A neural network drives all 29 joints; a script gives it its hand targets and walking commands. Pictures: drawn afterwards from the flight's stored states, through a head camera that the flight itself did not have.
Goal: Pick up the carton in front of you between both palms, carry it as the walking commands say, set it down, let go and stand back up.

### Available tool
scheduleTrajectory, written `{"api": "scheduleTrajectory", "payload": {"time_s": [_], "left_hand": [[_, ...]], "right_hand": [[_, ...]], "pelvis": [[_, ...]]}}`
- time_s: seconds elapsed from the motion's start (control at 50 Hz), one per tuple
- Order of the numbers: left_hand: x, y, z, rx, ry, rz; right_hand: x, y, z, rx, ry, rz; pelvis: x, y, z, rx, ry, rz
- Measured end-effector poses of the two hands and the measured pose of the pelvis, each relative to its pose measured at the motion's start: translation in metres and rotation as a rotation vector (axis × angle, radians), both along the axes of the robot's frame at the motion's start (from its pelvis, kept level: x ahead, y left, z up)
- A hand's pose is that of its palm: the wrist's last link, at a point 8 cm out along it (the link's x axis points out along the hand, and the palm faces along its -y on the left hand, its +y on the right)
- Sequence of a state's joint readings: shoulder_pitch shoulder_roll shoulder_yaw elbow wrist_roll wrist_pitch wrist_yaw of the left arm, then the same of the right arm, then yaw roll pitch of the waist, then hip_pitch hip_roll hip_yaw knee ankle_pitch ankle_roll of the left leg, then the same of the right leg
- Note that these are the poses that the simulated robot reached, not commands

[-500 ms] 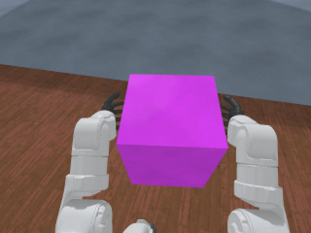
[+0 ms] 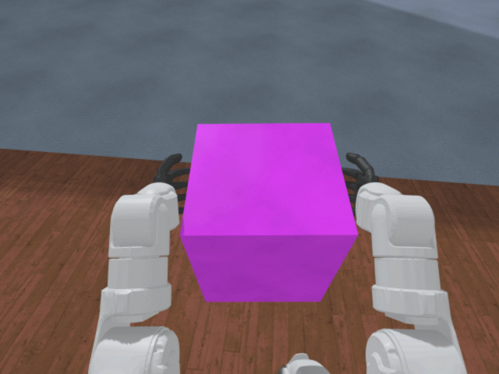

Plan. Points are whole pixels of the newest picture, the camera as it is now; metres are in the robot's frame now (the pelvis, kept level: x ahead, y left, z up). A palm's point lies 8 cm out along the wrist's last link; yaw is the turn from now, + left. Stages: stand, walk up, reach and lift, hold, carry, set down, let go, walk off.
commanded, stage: carry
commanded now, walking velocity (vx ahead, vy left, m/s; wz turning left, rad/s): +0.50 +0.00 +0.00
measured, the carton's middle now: (263, 219) +0.37 -0.02 +0.04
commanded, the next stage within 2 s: none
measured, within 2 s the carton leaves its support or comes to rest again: neither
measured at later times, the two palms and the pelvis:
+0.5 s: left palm (181, 115) +0.65 +0.14 +0.05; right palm (311, 110) +0.67 -0.16 +0.04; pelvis +0.30 -0.03 -0.05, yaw +1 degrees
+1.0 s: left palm (199, 63) +0.98 +0.12 +0.00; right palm (297, 64) +0.96 -0.18 +0.00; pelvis +0.61 +0.00 -0.10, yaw -1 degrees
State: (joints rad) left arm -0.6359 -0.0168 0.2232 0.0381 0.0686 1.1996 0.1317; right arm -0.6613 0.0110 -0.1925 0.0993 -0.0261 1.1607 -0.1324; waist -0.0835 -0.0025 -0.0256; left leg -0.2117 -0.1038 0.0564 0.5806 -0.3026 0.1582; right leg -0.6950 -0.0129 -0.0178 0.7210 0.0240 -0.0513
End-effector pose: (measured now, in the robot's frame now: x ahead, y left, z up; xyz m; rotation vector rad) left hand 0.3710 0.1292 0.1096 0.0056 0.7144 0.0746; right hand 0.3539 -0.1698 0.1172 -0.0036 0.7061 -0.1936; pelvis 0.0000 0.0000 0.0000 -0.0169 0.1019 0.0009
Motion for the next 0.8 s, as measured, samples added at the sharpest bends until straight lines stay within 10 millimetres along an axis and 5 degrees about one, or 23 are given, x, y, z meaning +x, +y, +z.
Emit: {"api": "scheduleTrajectory", "payload": {"time_s": [0.08, 0.16, 0.26, 0.38, 0.5, 0.6, 0.7, 0.8], "left_hand": [[0.060, -0.009, -0.002, 0.004, -0.050, 0.014], [0.111, -0.010, -0.022, 0.050, -0.058, 0.044], [0.142, 0.003, -0.060, 0.051, 0.089, 0.092], [0.201, 0.009, -0.069, 0.054, 0.107, 0.121], [0.281, 0.010, -0.059, 0.052, 0.038, 0.113], [0.359, 0.018, -0.053, 0.047, -0.045, 0.098], [0.443, 0.019, -0.076, 0.023, -0.080, 0.045], [0.495, 0.004, -0.106, 0.045, 0.064, -0.024]], "right_hand": [[0.063, -0.009, -0.004, 0.000, -0.050, 0.017], [0.129, -0.010, -0.031, 0.022, -0.058, 0.064], [0.177, 0.003, -0.067, 0.012, 0.088, 0.127], [0.243, 0.009, -0.081, 0.028, 0.106, 0.144], [0.316, 0.010, -0.074, 0.045, 0.037, 0.117], [0.389, 0.017, -0.067, 0.041, -0.046, 0.102], [0.459, 0.019, -0.080, -0.008, -0.080, 0.068], [0.494, 0.004, -0.112, -0.001, 0.067, 0.016]], "pelvis": [[0.064, -0.011, -0.025, 0.027, -0.015, 0.015], [0.122, -0.020, -0.061, 0.029, -0.031, 0.015], [0.169, -0.033, -0.058, 0.035, -0.032, 0.013], [0.229, -0.038, -0.050, 0.049, -0.018, 0.018], [0.302, -0.031, -0.051, 0.047, -0.007, 0.005], [0.377, -0.021, -0.073, 0.021, -0.015, -0.012], [0.454, -0.012, -0.116, 0.007, -0.041, -0.026], [0.503, -0.001, -0.112, -0.003, -0.036, -0.018]]}}
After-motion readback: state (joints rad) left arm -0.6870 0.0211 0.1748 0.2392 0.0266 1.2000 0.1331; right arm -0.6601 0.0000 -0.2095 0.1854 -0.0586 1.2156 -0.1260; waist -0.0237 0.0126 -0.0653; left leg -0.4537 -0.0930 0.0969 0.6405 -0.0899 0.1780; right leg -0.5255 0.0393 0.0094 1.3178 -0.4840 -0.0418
